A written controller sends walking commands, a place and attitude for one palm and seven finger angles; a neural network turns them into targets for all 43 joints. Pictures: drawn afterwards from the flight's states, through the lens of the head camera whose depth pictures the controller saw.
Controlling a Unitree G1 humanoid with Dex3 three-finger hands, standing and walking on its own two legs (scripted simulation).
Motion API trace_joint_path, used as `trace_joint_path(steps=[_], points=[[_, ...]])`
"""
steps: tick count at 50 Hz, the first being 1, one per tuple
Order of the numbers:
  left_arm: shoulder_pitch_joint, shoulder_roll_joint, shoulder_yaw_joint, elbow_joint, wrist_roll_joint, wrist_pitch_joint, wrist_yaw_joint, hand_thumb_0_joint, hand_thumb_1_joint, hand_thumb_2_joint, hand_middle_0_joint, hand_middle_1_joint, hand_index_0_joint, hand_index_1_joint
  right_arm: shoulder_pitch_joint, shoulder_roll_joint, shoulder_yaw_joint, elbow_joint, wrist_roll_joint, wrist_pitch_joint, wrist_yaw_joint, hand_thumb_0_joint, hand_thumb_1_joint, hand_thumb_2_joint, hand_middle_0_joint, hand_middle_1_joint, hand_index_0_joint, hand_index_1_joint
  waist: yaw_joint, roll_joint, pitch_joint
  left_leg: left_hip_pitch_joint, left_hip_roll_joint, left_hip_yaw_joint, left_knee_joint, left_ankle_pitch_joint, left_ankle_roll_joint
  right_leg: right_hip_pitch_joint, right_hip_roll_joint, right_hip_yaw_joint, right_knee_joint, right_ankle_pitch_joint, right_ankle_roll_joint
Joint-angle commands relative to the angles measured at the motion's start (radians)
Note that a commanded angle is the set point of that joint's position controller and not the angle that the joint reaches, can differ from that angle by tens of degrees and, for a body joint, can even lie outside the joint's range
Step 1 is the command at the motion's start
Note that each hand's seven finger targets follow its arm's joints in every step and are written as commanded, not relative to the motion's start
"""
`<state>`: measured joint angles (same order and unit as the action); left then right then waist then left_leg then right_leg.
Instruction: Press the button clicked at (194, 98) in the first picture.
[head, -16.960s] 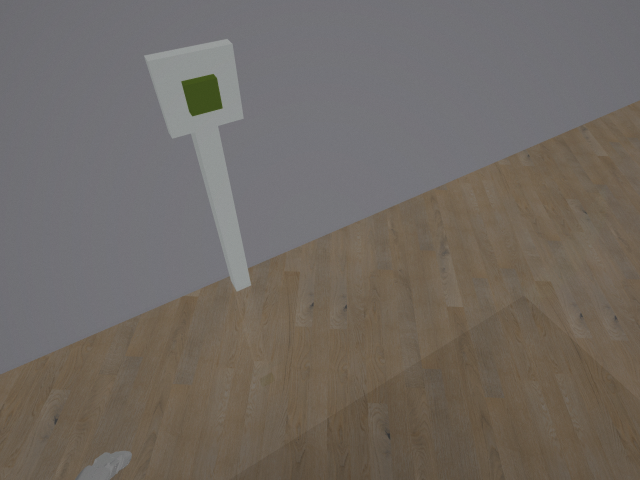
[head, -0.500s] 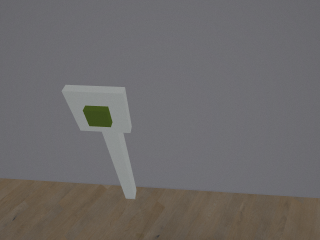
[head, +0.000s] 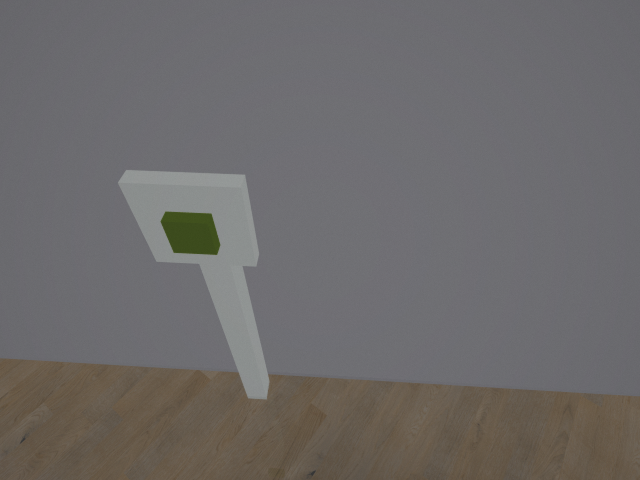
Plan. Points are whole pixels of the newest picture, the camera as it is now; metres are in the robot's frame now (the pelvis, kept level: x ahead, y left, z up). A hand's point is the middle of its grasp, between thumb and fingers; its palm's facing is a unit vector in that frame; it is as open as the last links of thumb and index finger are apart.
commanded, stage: raise the hand and make a fist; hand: left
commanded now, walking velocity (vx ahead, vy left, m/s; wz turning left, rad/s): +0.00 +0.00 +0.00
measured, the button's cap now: (192, 232) +0.46 +0.23 +0.03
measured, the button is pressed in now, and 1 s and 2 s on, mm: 0 0 0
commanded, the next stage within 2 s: none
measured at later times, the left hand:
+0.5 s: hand (208, 470) +0.15 +0.15 -0.05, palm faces -0.05 -0.99 +0.09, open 5.4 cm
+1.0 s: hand (139, 438) +0.17 +0.23 -0.01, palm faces +0.10 -0.99 -0.05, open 3.1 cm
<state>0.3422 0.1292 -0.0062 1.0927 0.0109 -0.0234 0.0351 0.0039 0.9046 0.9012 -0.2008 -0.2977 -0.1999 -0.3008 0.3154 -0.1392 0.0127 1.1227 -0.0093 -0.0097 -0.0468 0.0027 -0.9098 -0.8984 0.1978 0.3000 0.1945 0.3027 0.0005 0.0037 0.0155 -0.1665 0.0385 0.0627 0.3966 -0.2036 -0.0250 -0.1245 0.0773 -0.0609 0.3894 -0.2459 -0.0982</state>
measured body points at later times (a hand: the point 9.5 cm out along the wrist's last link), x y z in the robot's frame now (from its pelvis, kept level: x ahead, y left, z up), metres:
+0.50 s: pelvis -0.03 +0.02 -0.07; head +0.00 +0.04 +0.38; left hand +0.15 +0.20 -0.05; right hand +0.21 -0.23 -0.09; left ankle +0.00 +0.14 -0.74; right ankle -0.02 -0.05 -0.74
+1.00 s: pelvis -0.02 +0.05 -0.07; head +0.04 +0.06 +0.37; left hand +0.16 +0.28 -0.01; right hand +0.14 -0.18 -0.16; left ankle +0.00 +0.14 -0.74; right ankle -0.02 -0.05 -0.74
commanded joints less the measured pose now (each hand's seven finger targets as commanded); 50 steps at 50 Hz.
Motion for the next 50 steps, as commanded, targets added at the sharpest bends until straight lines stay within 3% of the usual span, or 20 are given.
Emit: trace_joint_path(steps=[1, 3, 4, 5, 6, 7, 8, 9, 13, 15, 17, 19, 22, 26, 29, 33, 37, 41, 45, 50], points=[[0.077, 0.107, 0.018, -0.02, -0.001, -0.01, 0.01, 0.0, 0.9, 0.9, -0.2, -0.3, -0.2, -0.3, 0.071, -0.083, -0.012, -0.029, -0.003, -0.017, 0.0, 0.0, -0.9, -0.9, 0.2, 0.3, 0.2, 0.3, 0.005, -0.015, 0.079, -0.03, 0.061, -0.07, -0.044, 0.068, 0.043, -0.06, -0.177, 0.179, -0.117, 0.134, 0.067], [0.076, 0.108, 0.018, -0.02, 0.0, -0.01, 0.011, 0.0, 0.9, 0.9, -0.2, -0.3, -0.2, -0.3, 0.07, -0.084, -0.013, -0.027, -0.003, -0.017, 0.0, 0.0, -0.9, -0.9, 0.2, 0.3, 0.2, 0.3, 0.004, -0.018, 0.076, -0.028, 0.062, -0.071, -0.04, 0.076, 0.043, -0.058, -0.177, 0.174, -0.113, 0.153, 0.069], [0.128, 0.119, 0.026, 0.005, 0.009, -0.04, 0.054, 0.0, 0.9, 0.9, -0.2, -0.3, -0.2, -0.3, -0.037, -0.101, -0.022, -0.083, 0.005, -0.028, 0.01, 0.0, -0.9, -0.9, 0.2, 0.3, 0.2, 0.3, 0.031, -0.083, 0.118, -0.146, 0.033, 0.022, 0.219, -0.079, 0.004, -0.054, -0.268, 0.28, -0.095, 0.882, 0.207], [-0.601, 0.302, 0.019, -1.467, -0.225, -0.26, 0.009, 0.0, 0.9, 0.9, -0.228, -0.33, -0.228, -0.33, -0.075, -0.309, -0.03, -0.451, 0.047, -0.176, -0.036, 0.0, -0.9, -0.9, 0.2, 0.3, 0.2, 0.3, -0.096, 0.139, -0.376, 0.151, -0.044, -0.039, 0.04, 0.136, 0.078, 0.018, -0.189, 0.2, 0.035, 0.494, 0.108], [-0.264, 0.259, 0.054, -1.243, -0.152, -0.204, 0.057, 0.0, 0.9, 0.9, -0.255, -0.36, -0.255, -0.36, -0.155, -0.209, -0.014, -0.39, 0.035, -0.249, -0.06, 0.0, -0.9, -0.9, 0.2, 0.3, 0.2, 0.3, -0.005, 0.353, -0.362, 0.18, -0.042, -0.009, 0.025, 0.2, 0.084, 0.007, -0.106, 0.156, 0.032, 0.231, 0.053], [-0.223, 0.185, 0.027, -1.198, -0.17, -0.16, 0.106, 0.0, 0.9, 0.9, -0.282, -0.39, -0.282, -0.39, -0.154, -0.229, -0.033, -0.354, 0.03, -0.267, -0.063, 0.0, -0.9, -0.9, 0.2, 0.3, 0.2, 0.3, -0.025, 0.323, -0.242, 0.071, -0.027, -0.026, 0.033, 0.138, 0.054, -0.055, -0.107, 0.093, 0.029, 0.111, 0.052], [0.056, -0.014, -0.074, -0.911, -0.172, -0.079, 0.102, 0.0, 0.9, 0.9, -0.31, -0.42, -0.31, -0.42, -0.122, -0.17, -0.025, -0.343, 0.059, -0.266, -0.049, 0.0, -0.9, -0.9, 0.2, 0.3, 0.2, 0.3, -0.027, 0.152, -0.095, -0.015, -0.009, -0.057, 0.024, 0.022, 0.058, -0.132, -0.106, 0.064, 0.017, 0.025, 0.071], [-0.068, -0.022, -0.1, -1.099, -0.222, -0.114, 0.081, 0.0, 0.9, 0.9, -0.337, -0.45, -0.337, -0.45, -0.124, -0.207, -0.031, -0.426, 0.075, -0.279, -0.048, 0.0, -0.9, -0.9, 0.2, 0.3, 0.2, 0.3, -0.041, 0.048, -0.004, -0.064, -0.011, -0.09, 0.05, -0.011, 0.07, -0.191, -0.106, 0.067, 0.019, -0.019, 0.089], [-0.01, -0.022, -0.079, -0.917, -0.212, -0.296, -0.009, 0.0, 0.9, 0.9, -0.447, -0.57, -0.447, -0.57, -0.14, -0.24, -0.057, -0.495, 0.03, -0.321, -0.041, 0.0, -0.9, -0.9, 0.2, 0.3, 0.2, 0.3, -0.071, -0.353, 0.053, -0.29, -0.049, -0.108, 0.276, -0.125, 0.056, -0.484, -0.126, 0.111, 0.07, -0.342, 0.126], [0.213, -0.047, -0.036, -0.879, -0.243, -0.42, -0.102, 0.0, 0.9, 0.9, -0.502, -0.63, -0.502, -0.63, -0.187, -0.238, -0.074, -0.557, 0.015, -0.325, -0.013, 0.0, -0.9, -0.9, 0.2, 0.3, 0.2, 0.3, 0.014, -0.419, -0.008, -0.437, -0.05, -0.112, 0.34, -0.15, 0.033, -0.479, -0.128, 0.123, 0.17, -0.313, 0.125], [0.388, -0.001, 0.038, -0.901, -0.261, -0.524, -0.213, 0.0, 0.9, 0.9, -0.558, -0.69, -0.558, -0.69, -0.211, -0.237, -0.094, -0.618, 0.019, -0.313, 0.036, 0.0, -0.9, -0.9, 0.2, 0.3, 0.2, 0.3, 0.072, -0.266, -0.123, -0.464, -0.072, -0.082, 0.389, -0.111, 0.016, -0.391, -0.122, 0.108, 0.293, -0.105, 0.101], [0.372, 0.066, 0.086, -0.961, -0.254, -0.589, -0.296, 0.0, 0.9, 0.9, -0.613, -0.75, -0.613, -0.75, -0.254, -0.236, -0.101, -0.679, 0.019, -0.287, 0.062, 0.0, -0.9, -0.9, 0.2, 0.3, 0.2, 0.3, 0.071, -0.118, -0.196, -0.492, -0.088, -0.046, 0.461, -0.054, 0.012, -0.374, -0.131, 0.105, 0.397, 0.081, 0.087], [0.31, 0.147, 0.151, -1.074, -0.201, -0.532, -0.257, 0.0, 0.9, 0.9, -0.695, -0.84, -0.695, -0.84, -0.274, -0.215, -0.097, -0.75, 0.018, -0.213, 0.055, 0.0, -0.9, -0.9, 0.2, 0.3, 0.2, 0.3, 0.091, 0.011, -0.221, -0.551, -0.089, -0.017, 0.499, -0.081, 0.031, -0.421, -0.123, 0.133, 0.443, 0.0, 0.072], [0.097, 0.117, 0.111, -1.397, -0.187, -0.575, -0.143, 0.0, 0.9, 0.9, -0.805, -0.96, -0.805, -0.96, -0.227, -0.186, -0.091, -0.812, 0.013, -0.186, 0.044, 0.0, -0.9, -0.9, 0.2, 0.3, 0.2, 0.3, 0.036, 0.126, -0.295, -0.512, -0.054, -0.064, 0.553, -0.097, 0.059, -0.574, -0.078, 0.102, 0.511, -0.093, 0.052], [0.037, 0.097, 0.045, -1.591, -0.188, -0.665, -0.125, 0.0, 0.9, 0.9, -0.887, -1.05, -0.887, -1.05, -0.169, -0.182, -0.077, -0.791, 0.003, -0.186, 0.029, 0.0, -0.9, -0.9, 0.2, 0.3, 0.2, 0.3, -0.019, 0.129, -0.398, -0.442, -0.032, -0.103, 0.61, 0.007, 0.068, -0.634, -0.057, 0.073, 0.567, 0.004, 0.055], [0.011, 0.063, -0.053, -1.503, -0.206, -0.65, -0.235, 0.0, 0.9, 0.9, -0.997, -1.17, -0.997, -1.17, -0.154, -0.216, -0.057, -0.758, 0.009, -0.215, 0.018, 0.0, -0.9, -0.9, 0.2, 0.3, 0.2, 0.3, -0.095, 0.058, -0.313, -0.498, -0.016, -0.14, 0.643, -0.051, 0.074, -0.71, -0.049, 0.049, 0.556, -0.053, 0.067], [0.242, 0.118, 0.006, -1.256, -0.209, -0.395, -0.324, 0.0, 0.9, 0.9, -1.107, -1.29, -1.107, -1.29, -0.174, -0.225, -0.057, -0.791, 0.042, -0.19, 0.0, 0.0, -0.9, -0.9, 0.2, 0.3, 0.2, 0.3, -0.029, -0.079, -0.283, -0.595, -0.036, -0.131, 0.574, -0.142, 0.071, -0.593, -0.049, 0.056, 0.477, -0.134, 0.08], [0.239, 0.193, 0.16, -1.448, -0.253, -0.235, -0.269, 0.0, 0.9, 0.9, -1.217, -1.41, -1.217, -1.41, -0.21, -0.194, -0.052, -0.846, 0.052, -0.147, -0.017, 0.0, -0.9, -0.9, 0.2, 0.3, 0.2, 0.3, 0.056, -0.028, -0.431, -0.499, -0.047, -0.108, 0.497, -0.037, 0.061, -0.417, -0.066, 0.03, 0.484, -0.02, 0.08], [0.236, 0.145, 0.194, -1.55, -0.278, -0.329, -0.137, 0.0, 0.9, 0.9, -1.3, -1.5, -1.3, -1.5, -0.171, -0.153, -0.047, -0.804, 0.037, -0.157, -0.017, 0.0, -0.9, -0.9, 0.2, 0.3, 0.2, 0.3, 0.058, 0.028, -0.381, -0.446, -0.026, -0.114, 0.487, 0.062, 0.05, -0.452, -0.052, -0.002, 0.502, 0.052, 0.066], [0.149, 0.126, 0.08, -1.49, -0.228, -0.492, -0.153, 0.0, 0.9, 0.9, -1.3, -1.5, -1.3, -1.5, -0.134, -0.195, -0.047, -0.755, 0.019, -0.199, 0.003, 0.0, -0.9, -0.9, 0.2, 0.3, 0.2, 0.3, -0.034, 0.046, -0.276, -0.48, -0.014, -0.136, 0.521, -0.049, 0.053, -0.622, -0.05, -0.008, 0.515, -0.096, 0.068]])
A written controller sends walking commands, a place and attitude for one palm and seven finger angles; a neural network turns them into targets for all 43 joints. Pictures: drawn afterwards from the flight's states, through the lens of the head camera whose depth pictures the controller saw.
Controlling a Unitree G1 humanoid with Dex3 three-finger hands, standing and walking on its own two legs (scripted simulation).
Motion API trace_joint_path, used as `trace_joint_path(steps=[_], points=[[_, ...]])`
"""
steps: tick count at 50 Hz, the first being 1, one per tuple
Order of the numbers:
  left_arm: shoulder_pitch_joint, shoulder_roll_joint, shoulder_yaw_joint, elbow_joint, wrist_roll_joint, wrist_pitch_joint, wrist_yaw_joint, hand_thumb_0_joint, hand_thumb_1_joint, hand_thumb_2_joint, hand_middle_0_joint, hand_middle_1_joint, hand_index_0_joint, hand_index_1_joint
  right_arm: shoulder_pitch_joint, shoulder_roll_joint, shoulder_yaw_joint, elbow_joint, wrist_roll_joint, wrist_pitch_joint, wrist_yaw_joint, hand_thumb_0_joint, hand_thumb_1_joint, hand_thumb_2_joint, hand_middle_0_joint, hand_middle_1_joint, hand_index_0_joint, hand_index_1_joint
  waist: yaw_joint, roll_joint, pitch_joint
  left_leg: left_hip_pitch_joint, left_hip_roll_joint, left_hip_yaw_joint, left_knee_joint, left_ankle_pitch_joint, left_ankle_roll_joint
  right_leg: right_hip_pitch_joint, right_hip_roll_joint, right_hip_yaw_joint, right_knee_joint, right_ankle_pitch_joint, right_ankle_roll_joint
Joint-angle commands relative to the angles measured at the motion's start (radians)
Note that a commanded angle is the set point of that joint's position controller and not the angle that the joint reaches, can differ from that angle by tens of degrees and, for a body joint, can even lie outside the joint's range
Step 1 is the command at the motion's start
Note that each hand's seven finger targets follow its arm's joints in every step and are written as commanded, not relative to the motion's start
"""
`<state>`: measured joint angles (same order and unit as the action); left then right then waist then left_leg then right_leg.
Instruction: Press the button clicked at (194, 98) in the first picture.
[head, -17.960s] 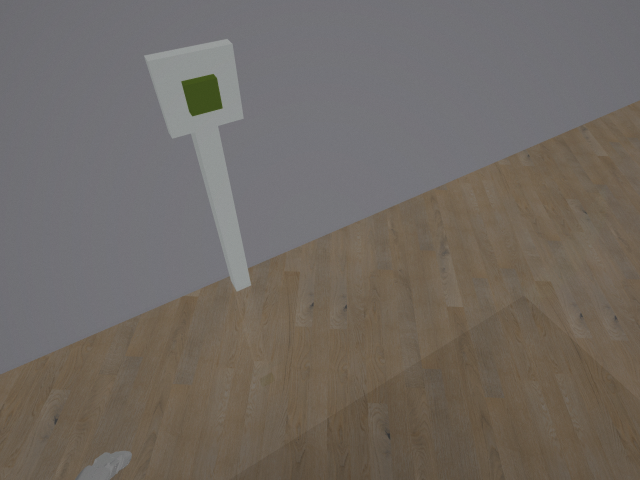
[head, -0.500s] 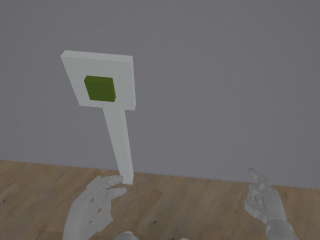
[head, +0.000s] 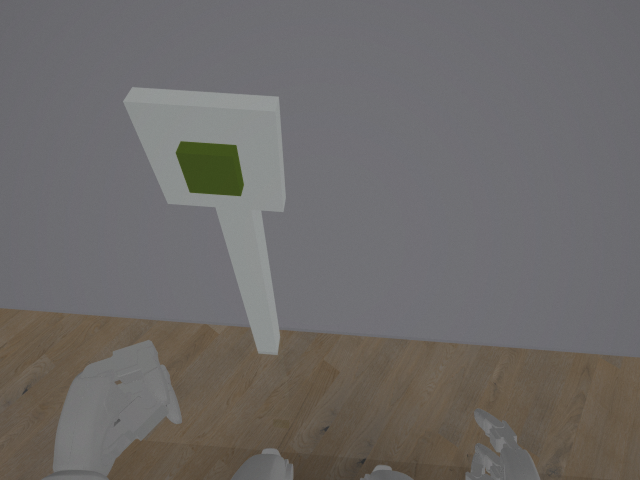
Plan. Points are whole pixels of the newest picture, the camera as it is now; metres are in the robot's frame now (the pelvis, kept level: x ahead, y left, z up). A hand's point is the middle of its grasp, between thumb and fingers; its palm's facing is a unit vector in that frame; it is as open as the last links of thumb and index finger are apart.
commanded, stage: raise the hand and make a fist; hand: left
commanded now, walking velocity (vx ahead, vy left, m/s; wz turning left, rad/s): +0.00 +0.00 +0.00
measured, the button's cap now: (212, 168) +0.48 +0.18 +0.10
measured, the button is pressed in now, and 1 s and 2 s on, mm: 0 0 0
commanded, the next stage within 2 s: aim a knuckle at the button in 1.08 s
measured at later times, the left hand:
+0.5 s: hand (150, 372) +0.22 +0.19 +0.08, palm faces -0.04 -1.00 -0.06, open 3.1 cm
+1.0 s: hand (136, 339) +0.24 +0.20 +0.10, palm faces +0.02 -1.00 -0.05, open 3.1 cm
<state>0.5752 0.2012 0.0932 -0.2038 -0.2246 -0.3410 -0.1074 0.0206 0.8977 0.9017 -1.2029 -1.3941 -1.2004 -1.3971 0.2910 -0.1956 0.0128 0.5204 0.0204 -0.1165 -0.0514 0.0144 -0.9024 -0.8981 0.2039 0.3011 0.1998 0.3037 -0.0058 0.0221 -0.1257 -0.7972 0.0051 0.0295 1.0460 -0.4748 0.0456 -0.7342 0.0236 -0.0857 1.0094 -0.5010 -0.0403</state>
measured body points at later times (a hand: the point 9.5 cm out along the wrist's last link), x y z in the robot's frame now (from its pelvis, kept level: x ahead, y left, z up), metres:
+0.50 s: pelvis +0.01 +0.00 +0.02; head +0.04 +0.01 +0.46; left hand +0.21 +0.24 +0.08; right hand +0.20 -0.22 -0.05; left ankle +0.02 +0.09 -0.67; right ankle +0.00 -0.10 -0.67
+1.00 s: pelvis +0.02 -0.01 +0.03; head +0.05 +0.00 +0.48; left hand +0.23 +0.26 +0.10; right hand +0.19 -0.25 -0.04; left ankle +0.02 +0.09 -0.67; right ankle +0.00 -0.10 -0.67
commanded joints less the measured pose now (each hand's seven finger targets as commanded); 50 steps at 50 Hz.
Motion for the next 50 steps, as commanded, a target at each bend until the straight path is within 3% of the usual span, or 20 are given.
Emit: trace_joint_path(steps=[1, 2, 5, 7, 10, 12, 14, 17, 21, 22, 23, 25, 27, 32, 34, 37, 42, 46, 47, 50], points=[[-0.078, 0.047, -0.037, -0.162, 0.011, -0.181, -0.035, 0.0, 0.9, 0.9, -1.3, -1.5, -1.3, -1.5, -0.104, -0.15, -0.049, -0.151, -0.008, -0.099, 0.008, 0.0, -0.9, -0.9, 0.2, 0.3, 0.2, 0.3, -0.038, 0.029, -0.128, 0.151, 0.019, -0.107, -0.128, 0.198, -0.018, -0.025, 0.003, 0.017, -0.112, 0.137, 0.011], [-0.073, 0.041, -0.059, -0.123, 0.011, -0.166, -0.066, 0.0, 0.9, 0.9, -1.3, -1.5, -1.3, -1.5, -0.108, -0.159, -0.05, -0.156, -0.004, -0.1, 0.007, 0.0, -0.9, -0.9, 0.2, 0.3, 0.2, 0.3, -0.051, -0.01, -0.105, 0.133, 0.018, -0.109, -0.129, 0.167, -0.012, -0.029, 0.004, 0.024, -0.126, 0.114, 0.015], [-0.052, 0.12, 0.011, -0.116, -0.01, -0.103, -0.12, 0.0, 0.9, 0.9, -1.3, -1.5, -1.3, -1.5, -0.101, -0.179, -0.059, -0.182, 0.017, -0.104, -0.006, 0.0, -0.9, -0.9, 0.2, 0.3, 0.2, 0.3, -0.021, 0.001, -0.158, 0.145, 0.006, -0.099, -0.168, 0.123, -0.012, 0.047, -0.003, 0.046, -0.178, 0.077, 0.016], [-0.061, 0.19, 0.096, -0.14, -0.021, -0.058, -0.113, 0.0, 0.9, 0.9, -1.3, -1.5, -1.3, -1.5, -0.109, -0.174, -0.059, -0.189, 0.022, -0.096, -0.014, 0.0, -0.9, -0.9, 0.2, 0.3, 0.2, 0.3, 0.011, 0.026, -0.194, 0.174, 0.004, -0.095, -0.193, 0.147, -0.014, 0.102, 0.0, 0.047, -0.185, 0.095, 0.012], [-0.077, 0.169, 0.14, -0.235, -0.055, -0.044, -0.067, 0.0, 0.9, 0.9, -1.3, -1.5, -1.3, -1.5, -0.111, -0.147, -0.053, -0.198, 0.022, -0.09, -0.023, 0.0, -0.9, -0.9, 0.2, 0.3, 0.2, 0.3, 0.032, 0.077, -0.219, 0.243, 0.006, -0.087, -0.219, 0.243, -0.019, 0.163, -0.001, 0.029, -0.185, 0.202, 0.009], [-0.097, 0.157, 0.148, -0.215, -0.065, -0.046, -0.038, 0.0, 0.9, 0.9, -1.3, -1.5, -1.3, -1.5, -0.107, -0.141, -0.048, -0.186, 0.017, -0.085, -0.021, 0.0, -0.9, -0.9, 0.2, 0.3, 0.2, 0.3, 0.023, 0.047, -0.178, 0.252, 0.011, -0.096, -0.225, 0.276, -0.021, 0.157, 0.009, 0.016, -0.186, 0.236, 0.009], [-0.134, 0.133, 0.115, -0.176, -0.06, -0.055, -0.035, 0.0, 0.9, 0.9, -1.3, -1.5, -1.3, -1.5, -0.1, -0.15, -0.042, -0.175, 0.014, -0.087, -0.016, 0.0, -0.9, -0.9, 0.2, 0.3, 0.2, 0.3, -0.008, 0.036, -0.107, 0.243, 0.012, -0.1, -0.229, 0.242, -0.021, 0.12, 0.009, 0.012, -0.202, 0.213, 0.013], [-0.163, 0.121, 0.064, -0.071, -0.037, -0.035, -0.08, 0.0, 0.9, 0.9, -1.3, -1.5, -1.3, -1.5, -0.097, -0.173, -0.035, -0.168, 0.014, -0.088, -0.012, 0.0, -0.9, -0.9, 0.2, 0.3, 0.2, 0.3, -0.037, 0.011, -0.028, 0.214, 0.012, -0.106, -0.232, 0.187, -0.016, 0.084, 0.012, 0.017, -0.224, 0.169, 0.015], [-0.201, 0.184, 0.103, -0.073, -0.044, 0.012, -0.158, 0.0, 0.9, 0.9, -1.3, -1.5, -1.3, -1.5, -0.083, -0.185, -0.035, -0.179, 0.023, -0.101, -0.017, 0.0, -0.9, -0.9, 0.2, 0.3, 0.2, 0.3, -0.016, 0.037, -0.133, 0.269, 0.004, -0.095, -0.245, 0.237, -0.015, 0.165, 0.002, 0.032, -0.248, 0.23, 0.014], [-0.211, 0.213, 0.135, -0.06, -0.052, 0.026, -0.164, 0.0, 0.9, 0.9, -1.3, -1.5, -1.3, -1.5, -0.086, -0.186, -0.033, -0.175, 0.02, -0.101, -0.018, 0.0, -0.9, -0.9, 0.2, 0.3, 0.2, 0.3, -0.014, 0.011, -0.14, 0.269, 0.002, -0.095, -0.243, 0.25, -0.012, 0.184, 0.006, 0.035, -0.251, 0.246, 0.016], [-0.231, 0.222, 0.153, -0.111, -0.063, 0.024, -0.17, 0.0, 0.9, 0.9, -1.3, -1.5, -1.3, -1.5, -0.09, -0.182, -0.032, -0.18, 0.024, -0.104, -0.019, 0.0, -0.9, -0.9, 0.2, 0.3, 0.2, 0.3, -0.004, 0.052, -0.176, 0.297, 0.001, -0.09, -0.248, 0.278, -0.013, 0.208, 0.003, 0.038, -0.254, 0.27, 0.014], [-0.253, 0.24, 0.205, -0.14, -0.091, 0.017, -0.162, 0.0, 0.9, 0.9, -1.3, -1.5, -1.3, -1.5, -0.096, -0.17, -0.028, -0.171, 0.022, -0.111, -0.023, 0.0, -0.9, -0.9, 0.2, 0.3, 0.2, 0.3, 0.008, 0.057, -0.199, 0.323, 0.0, -0.086, -0.254, 0.323, -0.016, 0.245, 0.001, 0.038, -0.26, 0.318, 0.014], [-0.276, 0.253, 0.238, -0.133, -0.11, 0.004, -0.146, 0.0, 0.9, 0.9, -1.3, -1.5, -1.3, -1.5, -0.102, -0.168, -0.021, -0.155, 0.018, -0.113, -0.023, 0.0, -0.9, -0.9, 0.2, 0.3, 0.2, 0.3, 0.012, 0.032, -0.177, 0.317, 0.002, -0.091, -0.26, 0.336, -0.019, 0.253, 0.008, 0.034, -0.261, 0.327, 0.012], [-0.324, 0.205, 0.186, -0.015, -0.105, 0.007, -0.167, 0.0, 0.9, 0.9, -1.3, -1.5, -1.3, -1.5, -0.098, -0.182, -0.019, -0.126, 0.023, -0.121, -0.017, 0.0, -0.9, -0.9, 0.2, 0.3, 0.2, 0.3, -0.018, 0.028, -0.084, 0.308, 0.001, -0.092, -0.273, 0.306, -0.017, 0.216, 0.006, 0.035, -0.287, 0.307, 0.016], [-0.331, 0.221, 0.186, 0.011, -0.098, 0.031, -0.195, 0.0, 0.9, 0.9, -1.3, -1.5, -1.3, -1.5, -0.09, -0.191, -0.023, -0.124, 0.026, -0.125, -0.018, 0.0, -0.9, -0.9, 0.2, 0.3, 0.2, 0.3, -0.014, 0.052, -0.111, 0.326, -0.001, -0.085, -0.28, 0.321, -0.016, 0.237, -0.001, 0.04, -0.297, 0.333, 0.018], [-0.281, 0.208, 0.179, 0.053, -0.106, 0.071, -0.233, 0.0, 0.9, 0.9, -1.3, -1.5, -1.3, -1.5, -0.094, -0.194, -0.028, -0.134, 0.03, -0.131, -0.017, 0.0, -0.9, -0.9, 0.2, 0.3, 0.2, 0.3, -0.005, -0.005, -0.136, 0.331, -0.005, -0.08, -0.281, 0.346, -0.012, 0.275, -0.003, 0.047, -0.309, 0.372, 0.025], [-0.317, 0.262, 0.258, -0.018, -0.132, 0.038, -0.207, 0.0, 0.9, 0.9, -1.3, -1.5, -1.3, -1.5, -0.105, -0.189, -0.03, -0.134, 0.021, -0.135, -0.017, 0.0, -0.9, -0.9, 0.2, 0.3, 0.2, 0.3, 0.013, -0.016, -0.141, 0.331, -0.008, -0.074, -0.29, 0.355, -0.015, 0.301, -0.004, 0.056, -0.312, 0.388, 0.026], [-0.331, 0.226, 0.236, -0.022, -0.115, -0.008, -0.171, 0.0, 0.9, 0.9, -1.3, -1.5, -1.3, -1.5, -0.094, -0.181, -0.03, -0.124, 0.019, -0.135, -0.009, 0.0, -0.9, -0.9, 0.2, 0.3, 0.2, 0.3, 0.004, 0.047, -0.113, 0.344, -0.005, -0.072, -0.294, 0.341, -0.019, 0.257, -0.002, 0.045, -0.302, 0.354, 0.02], [-0.336, 0.229, 0.229, -0.011, -0.111, -0.011, -0.171, 0.0, 0.9, 0.9, -1.3, -1.5, -1.3, -1.5, -0.094, -0.184, -0.029, -0.122, 0.017, -0.131, -0.006, 0.0, -0.9, -0.9, 0.2, 0.3, 0.2, 0.3, 0.001, 0.022, -0.106, 0.331, -0.005, -0.074, -0.289, 0.338, -0.017, 0.262, 0.001, 0.051, -0.3, 0.351, 0.02], [-0.323, 0.217, 0.198, -0.013, -0.093, -0.012, -0.184, 0.0, 0.9, 0.9, -1.3, -1.5, -1.3, -1.5, -0.089, -0.187, -0.033, -0.124, 0.022, -0.132, -0.003, 0.0, -0.9, -0.9, 0.2, 0.3, 0.2, 0.3, -0.003, 0.08, -0.134, 0.355, -0.006, -0.07, -0.29, 0.34, -0.017, 0.255, -0.004, 0.048, -0.299, 0.354, 0.019]])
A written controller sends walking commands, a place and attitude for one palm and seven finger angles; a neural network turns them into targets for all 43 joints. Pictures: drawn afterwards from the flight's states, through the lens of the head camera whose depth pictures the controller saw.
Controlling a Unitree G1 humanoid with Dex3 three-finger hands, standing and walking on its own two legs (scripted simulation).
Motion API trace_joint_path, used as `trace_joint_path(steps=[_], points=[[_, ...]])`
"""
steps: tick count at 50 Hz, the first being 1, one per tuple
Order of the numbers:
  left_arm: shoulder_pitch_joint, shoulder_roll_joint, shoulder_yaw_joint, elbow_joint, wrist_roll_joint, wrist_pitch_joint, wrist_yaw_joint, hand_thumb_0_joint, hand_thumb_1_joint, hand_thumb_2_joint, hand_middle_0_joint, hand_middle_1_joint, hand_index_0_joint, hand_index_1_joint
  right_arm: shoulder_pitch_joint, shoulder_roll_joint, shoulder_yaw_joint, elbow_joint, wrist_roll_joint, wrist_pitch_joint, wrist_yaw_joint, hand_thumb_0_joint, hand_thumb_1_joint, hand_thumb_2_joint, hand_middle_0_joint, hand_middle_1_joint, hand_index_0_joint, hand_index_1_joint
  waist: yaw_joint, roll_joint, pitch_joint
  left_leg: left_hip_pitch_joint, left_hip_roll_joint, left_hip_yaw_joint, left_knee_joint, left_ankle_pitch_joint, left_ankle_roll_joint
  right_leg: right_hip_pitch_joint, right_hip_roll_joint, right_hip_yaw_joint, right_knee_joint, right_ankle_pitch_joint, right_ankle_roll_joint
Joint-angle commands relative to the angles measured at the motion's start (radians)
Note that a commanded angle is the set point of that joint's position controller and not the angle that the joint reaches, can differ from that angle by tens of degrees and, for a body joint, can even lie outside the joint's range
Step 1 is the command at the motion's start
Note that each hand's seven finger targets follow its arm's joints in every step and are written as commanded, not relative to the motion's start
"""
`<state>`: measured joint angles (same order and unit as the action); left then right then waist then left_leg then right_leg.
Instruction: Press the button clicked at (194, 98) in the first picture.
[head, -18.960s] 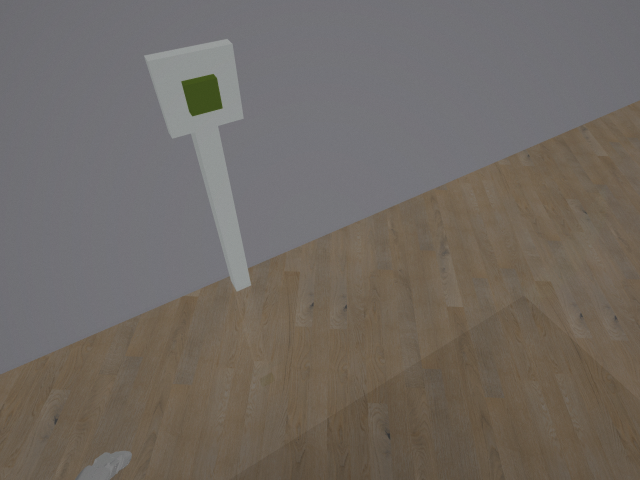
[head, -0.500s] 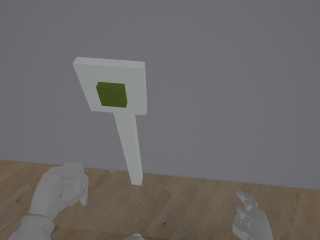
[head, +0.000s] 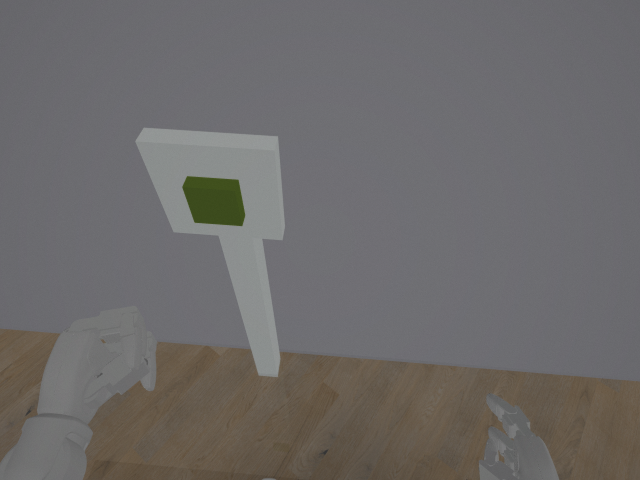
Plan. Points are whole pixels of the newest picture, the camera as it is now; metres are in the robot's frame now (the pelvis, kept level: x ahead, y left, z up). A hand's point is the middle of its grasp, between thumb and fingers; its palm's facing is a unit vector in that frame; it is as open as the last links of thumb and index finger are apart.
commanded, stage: raise the hand and make a fist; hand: left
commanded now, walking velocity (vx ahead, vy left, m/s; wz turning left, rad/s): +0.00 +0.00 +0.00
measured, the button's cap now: (216, 200) +0.47 +0.18 +0.08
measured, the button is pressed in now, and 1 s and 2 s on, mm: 0 0 0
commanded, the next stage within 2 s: aim a knuckle at the button in 0.08 s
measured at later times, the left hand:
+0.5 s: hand (179, 338) +0.26 +0.18 +0.07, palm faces -0.08 -1.00 -0.04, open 3.1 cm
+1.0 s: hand (205, 300) +0.32 +0.16 +0.05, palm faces -0.05 -1.00 -0.03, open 3.1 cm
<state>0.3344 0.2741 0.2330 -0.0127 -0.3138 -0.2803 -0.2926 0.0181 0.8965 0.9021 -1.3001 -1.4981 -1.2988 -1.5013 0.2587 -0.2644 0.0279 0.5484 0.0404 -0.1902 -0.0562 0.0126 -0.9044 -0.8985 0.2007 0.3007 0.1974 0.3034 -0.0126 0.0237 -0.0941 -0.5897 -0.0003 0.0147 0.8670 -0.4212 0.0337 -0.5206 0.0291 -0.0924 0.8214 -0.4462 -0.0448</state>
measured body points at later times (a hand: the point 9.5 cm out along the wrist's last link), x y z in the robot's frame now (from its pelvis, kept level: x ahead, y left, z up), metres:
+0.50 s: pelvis -0.01 +0.00 +0.00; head +0.03 -0.01 +0.45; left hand +0.26 +0.23 +0.07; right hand +0.15 -0.25 -0.08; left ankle +0.01 +0.10 -0.70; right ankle -0.02 -0.09 -0.70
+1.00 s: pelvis -0.01 +0.00 -0.01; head +0.04 -0.01 +0.44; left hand +0.31 +0.22 +0.06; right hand +0.14 -0.25 -0.10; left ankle +0.01 +0.10 -0.70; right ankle -0.02 -0.09 -0.70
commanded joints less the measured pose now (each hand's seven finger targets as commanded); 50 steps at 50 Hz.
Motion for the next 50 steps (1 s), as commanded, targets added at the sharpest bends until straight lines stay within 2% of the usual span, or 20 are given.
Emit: trace_joint_path(steps=[1, 4, 9, 12, 16, 17, 20, 22, 25, 26, 27, 29, 31, 34, 36, 37, 41, 46, 49, 50], points=[[-0.074, 0.138, 0.049, -0.205, -0.003, -0.069, -0.004, 0.0, 0.9, 0.9, -1.3, -1.5, -1.3, -1.5, -0.058, -0.117, -0.047, -0.154, 0.003, -0.059, 0.002, 0.0, -0.9, -0.9, 0.2, 0.3, 0.2, 0.3, 0.002, 0.07, -0.165, 0.152, 0.002, -0.06, -0.115, 0.29, -0.007, 0.04, -0.008, 0.05, -0.111, 0.298, 0.022], [-0.072, 0.158, 0.062, -0.205, -0.006, -0.052, -0.018, 0.0, 0.9, 0.9, -1.3, -1.5, -1.3, -1.5, -0.062, -0.121, -0.048, -0.159, 0.004, -0.056, -0.001, 0.0, -0.9, -0.9, 0.2, 0.3, 0.2, 0.3, 0.005, 0.052, -0.177, 0.147, 0.0, -0.057, -0.112, 0.29, -0.002, 0.055, -0.009, 0.058, -0.119, 0.311, 0.026], [-0.091, 0.158, 0.092, -0.176, -0.032, -0.047, -0.013, 0.0, 0.9, 0.9, -1.3, -1.5, -1.3, -1.5, -0.074, -0.119, -0.043, -0.16, 0.004, -0.052, -0.01, 0.0, -0.9, -0.9, 0.2, 0.3, 0.2, 0.3, 0.006, -0.015, -0.136, 0.116, -0.002, -0.06, -0.122, 0.239, -0.002, 0.048, -0.007, 0.059, -0.133, 0.255, 0.03], [-0.225, 0.165, 0.082, -0.143, -0.031, -0.062, -0.013, 0.0, 0.9, 0.9, -1.3, -1.5, -1.3, -1.5, -0.068, -0.128, -0.036, -0.14, 0.0, -0.052, -0.017, 0.0, -0.9, -0.9, 0.2, 0.3, 0.2, 0.3, -0.02, -0.021, -0.103, 0.09, -0.002, -0.062, -0.107, 0.192, -0.001, 0.011, -0.007, 0.074, -0.14, 0.195, 0.033], [-0.31, 0.128, 0.016, -0.107, -0.007, -0.069, -0.028, 0.0, 0.9, 0.9, -1.3, -1.5, -1.3, -1.5, -0.061, -0.127, -0.035, -0.128, 0.004, -0.064, -0.02, 0.0, -0.9, -0.9, 0.2, 0.3, 0.2, 0.3, -0.027, 0.058, -0.146, 0.126, -0.002, -0.066, -0.107, 0.179, -0.001, -0.012, -0.012, 0.072, -0.132, 0.176, 0.027], [-0.344, 0.127, 0.003, -0.099, -0.006, -0.065, -0.031, 0.0, 0.9, 0.9, -1.3, -1.5, -1.3, -1.5, -0.057, -0.13, -0.033, -0.125, 0.004, -0.064, -0.019, 0.0, -0.9, -0.9, 0.2, 0.3, 0.2, 0.3, -0.036, 0.035, -0.15, 0.123, -0.001, -0.071, -0.103, 0.186, 0.002, -0.009, -0.009, 0.074, -0.128, 0.182, 0.028], [-0.344, 0.13, -0.003, -0.096, 0.009, -0.058, -0.022, 0.0, 0.9, 0.9, -1.3, -1.5, -1.3, -1.5, -0.052, -0.128, -0.039, -0.126, 0.003, -0.069, -0.018, 0.0, -0.9, -0.9, 0.2, 0.3, 0.2, 0.3, -0.018, 0.042, -0.213, 0.149, -0.001, -0.07, -0.108, 0.218, 0.001, 0.018, -0.014, 0.07, -0.118, 0.22, 0.027], [-0.309, 0.175, 0.052, -0.046, 0.007, -0.045, -0.005, 0.0, 0.9, 0.9, -1.3, -1.5, -1.3, -1.5, -0.05, -0.133, -0.039, -0.125, 0.0, -0.06, -0.016, 0.0, -0.9, -0.9, 0.2, 0.3, 0.2, 0.3, -0.002, -0.021, -0.205, 0.119, -0.001, -0.066, -0.106, 0.236, 0.002, 0.043, -0.012, 0.074, -0.118, 0.246, 0.03], [-0.3, 0.187, 0.096, -0.022, 0.011, -0.042, 0.024, 0.0, 0.9, 0.9, -1.3, -1.5, -1.3, -1.5, -0.062, -0.124, -0.04, -0.134, -0.002, -0.042, -0.01, 0.0, -0.9, -0.9, 0.2, 0.3, 0.2, 0.3, 0.021, -0.002, -0.206, 0.101, -0.006, -0.049, -0.112, 0.261, -0.003, 0.074, -0.02, 0.08, -0.11, 0.291, 0.03], [-0.316, 0.16, 0.074, -0.015, 0.012, -0.039, 0.031, 0.0, 0.9, 0.9, -1.3, -1.5, -1.3, -1.5, -0.064, -0.12, -0.038, -0.135, -0.001, -0.036, -0.007, 0.0, -0.9, -0.9, 0.2, 0.3, 0.2, 0.3, 0.012, 0.003, -0.191, 0.104, -0.006, -0.045, -0.114, 0.263, -0.004, 0.062, -0.019, 0.074, -0.108, 0.3, 0.031], [-0.312, 0.196, 0.114, 0.008, 0.008, -0.038, 0.04, 0.0, 0.9, 0.9, -1.3, -1.5, -1.3, -1.5, -0.06, -0.125, -0.04, -0.134, -0.004, -0.029, -0.006, 0.0, -0.9, -0.9, 0.2, 0.3, 0.2, 0.3, 0.021, -0.042, -0.185, 0.081, -0.005, -0.047, -0.109, 0.262, -0.003, 0.074, -0.016, 0.081, -0.108, 0.3, 0.032], [-0.34, 0.183, 0.109, 0.033, 0.01, -0.044, 0.044, 0.0, 0.9, 0.9, -1.3, -1.5, -1.3, -1.5, -0.061, -0.122, -0.041, -0.134, -0.001, -0.018, -0.003, 0.0, -0.9, -0.9, 0.2, 0.3, 0.2, 0.3, 0.012, -0.034, -0.172, 0.069, -0.008, -0.035, -0.107, 0.247, -0.003, 0.071, -0.021, 0.094, -0.117, 0.302, 0.038], [-0.377, 0.166, 0.084, 0.015, 0.017, -0.06, 0.039, 0.0, 0.9, 0.9, -1.3, -1.5, -1.3, -1.5, -0.056, -0.12, -0.042, -0.132, -0.001, -0.018, 0.0, 0.0, -0.9, -0.9, 0.2, 0.3, 0.2, 0.3, 0.007, 0.029, -0.196, 0.095, -0.008, -0.031, -0.105, 0.266, -0.004, 0.068, -0.02, 0.091, -0.107, 0.322, 0.032], [-0.435, 0.127, 0.013, -0.013, 0.027, -0.089, 0.024, 0.0, 0.9, 0.9, -1.3, -1.5, -1.3, -1.5, -0.048, -0.121, -0.044, -0.124, -0.001, -0.025, 0.002, 0.0, -0.9, -0.9, 0.2, 0.3, 0.2, 0.3, -0.015, 0.069, -0.224, 0.131, -0.004, -0.037, -0.092, 0.291, -0.002, 0.049, -0.017, 0.09, -0.098, 0.344, 0.03], [-0.484, 0.108, -0.017, 0.001, 0.03, -0.097, 0.02, 0.0, 0.9, 0.9, -1.3, -1.5, -1.3, -1.5, -0.037, -0.125, -0.046, -0.112, -0.001, -0.027, 0.0, 0.0, -0.9, -0.9, 0.2, 0.3, 0.2, 0.3, -0.032, 0.054, -0.225, 0.143, 0.002, -0.048, -0.089, 0.287, -0.003, 0.015, -0.012, 0.076, -0.091, 0.325, 0.029], [-0.516, 0.107, -0.024, 0.027, 0.026, -0.095, 0.017, 0.0, 0.9, 0.9, -1.3, -1.5, -1.3, -1.5, -0.032, -0.129, -0.047, -0.106, -0.002, -0.026, -0.002, 0.0, -0.9, -0.9, 0.2, 0.3, 0.2, 0.3, -0.045, -0.019, -0.208, 0.119, 0.003, -0.053, -0.081, 0.269, 0.002, 0.008, -0.009, 0.08, -0.093, 0.314, 0.034], [-0.544, 0.144, 0.028, 0.121, 0.032, -0.085, 0.03, 0.0, 0.9, 0.9, -1.3, -1.5, -1.3, -1.5, -0.03, -0.138, -0.053, -0.092, 0.0, -0.013, -0.006, 0.0, -0.9, -0.9, 0.2, 0.3, 0.2, 0.3, -0.029, -0.04, -0.222, 0.09, -0.003, -0.047, -0.084, 0.243, 0.0, 0.013, -0.018, 0.089, -0.092, 0.296, 0.037], [-0.634, 0.134, 0.011, 0.111, 0.061, -0.091, 0.075, 0.0, 0.9, 0.9, -1.3, -1.5, -1.3, -1.5, -0.028, -0.125, -0.05, -0.093, -0.005, 0.003, 0.006, 0.0, -0.9, -0.9, 0.2, 0.3, 0.2, 0.3, -0.017, 0.055, -0.274, 0.143, -0.001, -0.045, -0.083, 0.297, -0.006, 0.009, -0.018, 0.079, -0.067, 0.33, 0.026], [-0.642, 0.134, 0.017, 0.147, 0.07, -0.101, 0.098, 0.0, 0.9, 0.9, -1.3, -1.5, -1.3, -1.5, -0.021, -0.124, -0.05, -0.096, -0.01, 0.015, 0.013, 0.0, -0.9, -0.9, 0.2, 0.3, 0.2, 0.3, -0.015, -0.007, -0.286, 0.112, 0.001, -0.043, -0.076, 0.297, -0.004, 0.028, -0.014, 0.084, -0.058, 0.348, 0.03], [-0.671, 0.134, 0.015, 0.166, 0.072, -0.105, 0.102, 0.0, 0.9, 0.9, -1.3, -1.5, -1.3, -1.5, -0.019, -0.124, -0.049, -0.09, -0.009, 0.02, 0.013, 0.0, -0.9, -0.9, 0.2, 0.3, 0.2, 0.3, -0.025, -0.006, -0.278, 0.105, 0.0, -0.04, -0.073, 0.289, -0.004, 0.021, -0.014, 0.087, -0.06, 0.347, 0.032]])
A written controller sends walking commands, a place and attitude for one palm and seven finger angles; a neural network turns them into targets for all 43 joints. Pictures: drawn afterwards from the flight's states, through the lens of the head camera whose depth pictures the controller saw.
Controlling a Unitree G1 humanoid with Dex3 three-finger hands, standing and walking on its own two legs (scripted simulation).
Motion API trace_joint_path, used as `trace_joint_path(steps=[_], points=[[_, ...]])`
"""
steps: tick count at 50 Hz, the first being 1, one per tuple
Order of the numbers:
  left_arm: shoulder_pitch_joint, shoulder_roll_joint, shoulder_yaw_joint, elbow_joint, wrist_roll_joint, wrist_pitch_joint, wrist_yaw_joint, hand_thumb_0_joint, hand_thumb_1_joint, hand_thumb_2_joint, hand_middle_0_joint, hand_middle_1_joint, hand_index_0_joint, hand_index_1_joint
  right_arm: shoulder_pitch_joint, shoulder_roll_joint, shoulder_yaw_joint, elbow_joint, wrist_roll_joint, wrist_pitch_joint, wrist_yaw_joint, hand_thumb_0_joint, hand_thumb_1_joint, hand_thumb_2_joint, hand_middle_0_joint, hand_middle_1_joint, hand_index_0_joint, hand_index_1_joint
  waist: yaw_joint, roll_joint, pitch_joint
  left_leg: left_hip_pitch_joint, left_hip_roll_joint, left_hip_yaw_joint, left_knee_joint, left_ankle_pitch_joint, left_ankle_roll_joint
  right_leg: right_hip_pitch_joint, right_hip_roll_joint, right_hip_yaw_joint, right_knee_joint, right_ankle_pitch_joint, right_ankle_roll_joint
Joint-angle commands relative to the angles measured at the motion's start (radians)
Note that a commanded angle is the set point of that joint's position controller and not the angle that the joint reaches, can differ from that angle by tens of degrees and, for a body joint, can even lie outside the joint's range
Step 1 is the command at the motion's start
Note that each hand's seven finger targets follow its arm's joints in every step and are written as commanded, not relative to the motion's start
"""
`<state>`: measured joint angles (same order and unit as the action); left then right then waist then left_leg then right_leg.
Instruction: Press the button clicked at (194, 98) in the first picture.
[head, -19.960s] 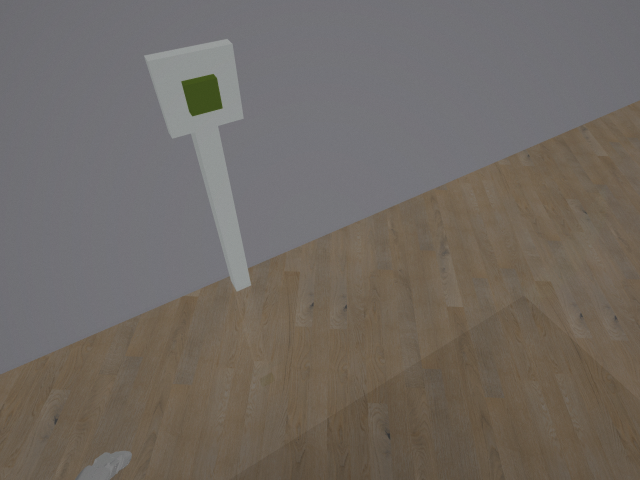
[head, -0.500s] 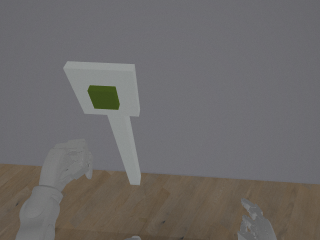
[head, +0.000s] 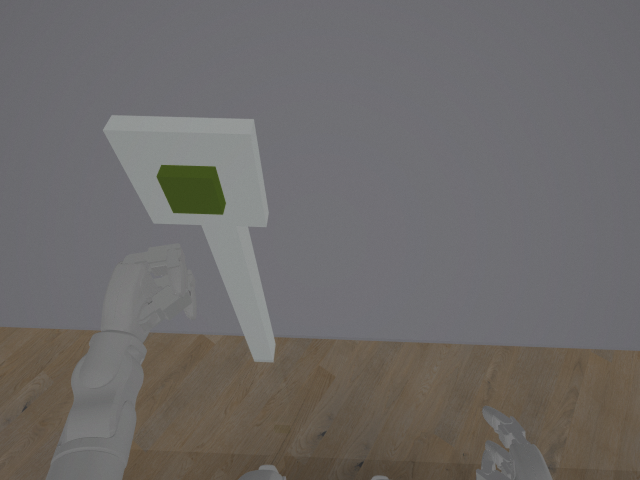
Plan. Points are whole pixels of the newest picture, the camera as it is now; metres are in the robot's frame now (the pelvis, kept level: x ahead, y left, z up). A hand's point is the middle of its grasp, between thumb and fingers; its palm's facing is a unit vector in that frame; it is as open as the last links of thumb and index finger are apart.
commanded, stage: aim a knuckle at the button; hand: left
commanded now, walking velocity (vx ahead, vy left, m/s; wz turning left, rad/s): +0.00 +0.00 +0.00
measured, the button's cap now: (194, 188) +0.47 +0.19 +0.08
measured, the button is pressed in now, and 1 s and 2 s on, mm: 0 0 1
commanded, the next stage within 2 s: press the button with the knuckle in 1.16 s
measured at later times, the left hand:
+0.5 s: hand (207, 255) +0.39 +0.16 +0.05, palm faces +0.00 -1.00 -0.04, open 3.1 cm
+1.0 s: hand (199, 258) +0.38 +0.17 +0.05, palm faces -0.01 -1.00 -0.02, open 3.1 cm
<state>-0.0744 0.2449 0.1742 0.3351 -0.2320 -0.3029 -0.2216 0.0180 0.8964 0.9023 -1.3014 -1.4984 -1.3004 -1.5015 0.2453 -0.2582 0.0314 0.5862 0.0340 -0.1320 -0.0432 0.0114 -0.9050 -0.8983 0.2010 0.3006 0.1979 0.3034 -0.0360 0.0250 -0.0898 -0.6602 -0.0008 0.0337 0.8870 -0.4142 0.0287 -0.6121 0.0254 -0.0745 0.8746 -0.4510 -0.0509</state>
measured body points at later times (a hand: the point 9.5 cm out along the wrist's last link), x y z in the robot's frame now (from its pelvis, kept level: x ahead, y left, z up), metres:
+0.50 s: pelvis +0.00 +0.00 -0.01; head +0.07 -0.01 +0.44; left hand +0.38 +0.22 +0.05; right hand +0.09 -0.26 -0.12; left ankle +0.01 +0.10 -0.69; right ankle -0.01 -0.09 -0.69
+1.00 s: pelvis +0.00 +0.00 -0.01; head +0.06 +0.00 +0.44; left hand +0.37 +0.22 +0.06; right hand +0.12 -0.25 -0.11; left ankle +0.01 +0.10 -0.69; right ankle -0.01 -0.09 -0.69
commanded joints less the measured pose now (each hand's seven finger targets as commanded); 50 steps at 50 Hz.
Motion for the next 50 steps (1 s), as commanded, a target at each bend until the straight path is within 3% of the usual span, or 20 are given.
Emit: trace_joint_path(steps=[1, 4, 6, 11, 12, 16, 17, 21, 22, 26, 29, 30, 34, 37, 38, 39, 42, 45, 48, 50], points=[[-0.281, 0.161, 0.074, -0.166, -0.008, -0.085, 0.034, 0.0, 0.9, 0.9, -1.3, -1.5, -1.3, -1.5, -0.003, -0.13, -0.054, -0.124, -0.002, -0.035, 0.002, 0.0, -0.9, -0.9, 0.2, 0.3, 0.2, 0.3, -0.004, -0.006, -0.275, 0.172, 0.001, -0.06, -0.094, 0.277, -0.001, 0.105, -0.009, 0.068, -0.111, 0.349, 0.038], [-0.302, 0.169, 0.078, -0.081, -0.001, -0.079, 0.032, 0.0, 0.9, 0.9, -1.3, -1.5, -1.3, -1.5, 0.005, -0.137, -0.052, -0.119, -0.001, -0.016, 0.004, 0.0, -0.9, -0.9, 0.2, 0.3, 0.2, 0.3, -0.009, -0.043, -0.248, 0.127, -0.001, -0.056, -0.09, 0.246, 0.0, 0.099, -0.01, 0.073, -0.114, 0.33, 0.04], [-0.371, 0.163, 0.065, -0.052, 0.005, -0.076, 0.028, 0.0, 0.9, 0.9, -1.3, -1.5, -1.3, -1.5, 0.011, -0.137, -0.053, -0.114, 0.001, -0.008, 0.004, 0.0, -0.9, -0.9, 0.2, 0.3, 0.2, 0.3, -0.02, -0.014, -0.245, 0.131, 0.0, -0.055, -0.084, 0.241, 0.0, 0.078, -0.011, 0.075, -0.112, 0.325, 0.038], [-0.512, 0.133, 0.022, -0.053, 0.013, -0.104, 0.032, 0.0, 0.9, 0.9, -1.3, -1.5, -1.3, -1.5, 0.032, -0.134, -0.058, -0.102, -0.001, 0.0, 0.005, 0.0, -0.9, -0.9, 0.2, 0.3, 0.2, 0.3, -0.033, 0.032, -0.316, 0.177, 0.003, -0.061, -0.066, 0.261, -0.001, 0.052, -0.008, 0.074, -0.096, 0.327, 0.033], [-0.527, 0.121, 0.009, -0.05, 0.013, -0.11, 0.035, 0.0, 0.9, 0.9, -1.3, -1.5, -1.3, -1.5, 0.04, -0.135, -0.06, -0.1, -0.005, 0.0, 0.007, 0.0, -0.9, -0.9, 0.2, 0.3, 0.2, 0.3, -0.039, -0.001, -0.336, 0.18, 0.006, -0.067, -0.058, 0.274, 0.002, 0.05, -0.004, 0.07, -0.088, 0.335, 0.034], [-0.495, 0.203, 0.1, 0.032, 0.02, -0.122, 0.064, 0.0, 0.9, 0.9, -1.3, -1.5, -1.3, -1.5, 0.052, -0.139, -0.062, -0.089, -0.008, 0.015, 0.011, 0.0, -0.9, -0.9, 0.2, 0.3, 0.2, 0.3, -0.012, -0.022, -0.35, 0.131, 0.0, -0.055, -0.057, 0.274, 0.001, 0.099, -0.007, 0.085, -0.086, 0.365, 0.038], [-0.513, 0.218, 0.105, 0.063, 0.027, -0.121, 0.07, 0.0, 0.9, 0.9, -1.3, -1.5, -1.3, -1.5, 0.056, -0.142, -0.059, -0.083, -0.01, 0.022, 0.011, 0.0, -0.9, -0.9, 0.2, 0.3, 0.2, 0.3, -0.017, -0.043, -0.339, 0.1, -0.001, -0.055, -0.052, 0.266, 0.004, 0.106, -0.008, 0.091, -0.083, 0.367, 0.041], [-0.504, 0.215, 0.108, 0.115, 0.04, -0.111, 0.074, 0.0, 0.9, 0.9, -1.3, -1.5, -1.3, -1.5, 0.061, -0.138, -0.058, -0.096, -0.008, 0.044, 0.021, 0.0, -0.9, -0.9, 0.2, 0.3, 0.2, 0.3, -0.006, 0.009, -0.317, 0.086, -0.006, -0.043, -0.058, 0.261, 0.001, 0.103, -0.01, 0.094, -0.084, 0.375, 0.037], [-0.495, 0.235, 0.13, 0.105, 0.038, -0.115, 0.074, 0.0, 0.9, 0.9, -1.3, -1.5, -1.3, -1.5, 0.064, -0.14, -0.061, -0.102, -0.009, 0.049, 0.021, 0.0, -0.9, -0.9, 0.2, 0.3, 0.2, 0.3, 0.003, -0.002, -0.339, 0.089, -0.006, -0.043, -0.057, 0.279, 0.004, 0.126, -0.009, 0.095, -0.082, 0.397, 0.035], [-0.447, 0.196, 0.107, 0.018, 0.016, -0.136, 0.051, 0.0, 0.9, 0.9, -1.3, -1.5, -1.3, -1.5, 0.066, -0.132, -0.067, -0.122, -0.005, 0.053, 0.026, 0.0, -0.9, -0.9, 0.2, 0.3, 0.2, 0.3, 0.006, 0.004, -0.4, 0.135, -0.004, -0.032, -0.059, 0.335, 0.004, 0.171, -0.007, 0.099, -0.083, 0.481, 0.039], [-0.432, 0.183, 0.095, 0.023, 0.003, -0.145, 0.04, 0.0, 0.9, 0.9, -1.3, -1.5, -1.3, -1.5, 0.063, -0.136, -0.066, -0.115, -0.001, 0.053, 0.024, 0.0, -0.9, -0.9, 0.2, 0.3, 0.2, 0.3, -0.012, -0.03, -0.337, 0.117, -0.001, -0.037, -0.068, 0.304, 0.006, 0.141, -0.005, 0.096, -0.097, 0.45, 0.043], [-0.458, 0.146, 0.057, 0.014, 0.003, -0.148, 0.035, 0.0, 0.9, 0.9, -1.3, -1.5, -1.3, -1.5, 0.059, -0.132, -0.064, -0.113, 0.001, 0.052, 0.024, 0.0, -0.9, -0.9, 0.2, 0.3, 0.2, 0.3, -0.027, -0.02, -0.318, 0.117, -0.002, -0.035, -0.067, 0.282, 0.008, 0.121, -0.006, 0.096, -0.104, 0.428, 0.045], [-0.505, 0.161, 0.059, 0.058, 0.012, -0.146, 0.036, 0.0, 0.9, 0.9, -1.3, -1.5, -1.3, -1.5, 0.061, -0.139, -0.067, -0.095, 0.002, 0.053, 0.016, 0.0, -0.9, -0.9, 0.2, 0.3, 0.2, 0.3, -0.041, -0.033, -0.268, 0.099, -0.001, -0.04, -0.063, 0.225, 0.01, 0.07, -0.01, 0.101, -0.115, 0.347, 0.046], [-0.557, 0.167, 0.053, 0.047, 0.019, -0.156, 0.039, 0.0, 0.9, 0.9, -1.3, -1.5, -1.3, -1.5, 0.057, -0.138, -0.066, -0.091, 0.0, 0.051, 0.014, 0.0, -0.9, -0.9, 0.2, 0.3, 0.2, 0.3, -0.042, -0.009, -0.29, 0.113, 0.001, -0.049, -0.059, 0.21, 0.01, 0.053, -0.008, 0.096, -0.107, 0.305, 0.04], [-0.557, 0.194, 0.079, 0.038, 0.023, -0.162, 0.043, 0.0, 0.9, 0.9, -1.3, -1.5, -1.3, -1.5, 0.058, -0.14, -0.068, -0.092, -0.002, 0.052, 0.013, 0.0, -0.9, -0.9, 0.2, 0.3, 0.2, 0.3, -0.029, 0.005, -0.327, 0.131, 0.001, -0.053, -0.06, 0.228, 0.007, 0.065, -0.007, 0.094, -0.097, 0.316, 0.036], [-0.571, 0.166, 0.05, 0.019, 0.022, -0.167, 0.044, 0.0, 0.9, 0.9, -1.3, -1.5, -1.3, -1.5, 0.051, -0.134, -0.064, -0.097, -0.002, 0.05, 0.013, 0.0, -0.9, -0.9, 0.2, 0.3, 0.2, 0.3, -0.031, 0.039, -0.343, 0.154, 0.0, -0.053, -0.062, 0.241, 0.006, 0.064, -0.008, 0.091, -0.095, 0.324, 0.035], [-0.561, 0.221, 0.102, 0.013, 0.019, -0.173, 0.057, 0.0, 0.9, 0.9, -1.3, -1.5, -1.3, -1.5, 0.055, -0.14, -0.066, -0.091, -0.006, 0.049, 0.011, 0.0, -0.9, -0.9, 0.2, 0.3, 0.2, 0.3, -0.022, 0.01, -0.388, 0.169, 0.003, -0.058, -0.053, 0.268, 0.007, 0.087, -0.002, 0.09, -0.087, 0.348, 0.035], [-0.535, 0.188, 0.084, 0.074, 0.018, -0.152, 0.059, 0.0, 0.9, 0.9, -1.3, -1.5, -1.3, -1.5, 0.044, -0.134, -0.059, -0.097, -0.002, 0.056, 0.013, 0.0, -0.9, -0.9, 0.2, 0.3, 0.2, 0.3, -0.024, -0.011, -0.33, 0.133, 0.001, -0.054, -0.066, 0.243, 0.005, 0.079, -0.003, 0.083, -0.095, 0.337, 0.038], [-0.507, 0.199, 0.093, 0.148, 0.024, -0.119, 0.049, 0.0, 0.9, 0.9, -1.3, -1.5, -1.3, -1.5, 0.047, -0.141, -0.055, -0.105, 0.001, 0.066, 0.014, 0.0, -0.9, -0.9, 0.2, 0.3, 0.2, 0.3, -0.019, -0.03, -0.28, 0.088, -0.001, -0.051, -0.072, 0.218, 0.005, 0.075, -0.005, 0.085, -0.101, 0.322, 0.037], [-0.508, 0.181, 0.078, 0.129, 0.021, -0.112, 0.039, 0.0, 0.9, 0.9, -1.3, -1.5, -1.3, -1.5, 0.049, -0.141, -0.058, -0.113, 0.001, 0.069, 0.016, 0.0, -0.9, -0.9, 0.2, 0.3, 0.2, 0.3, -0.019, -0.007, -0.295, 0.11, -0.002, -0.049, -0.07, 0.238, 0.004, 0.072, -0.005, 0.082, -0.099, 0.341, 0.034]])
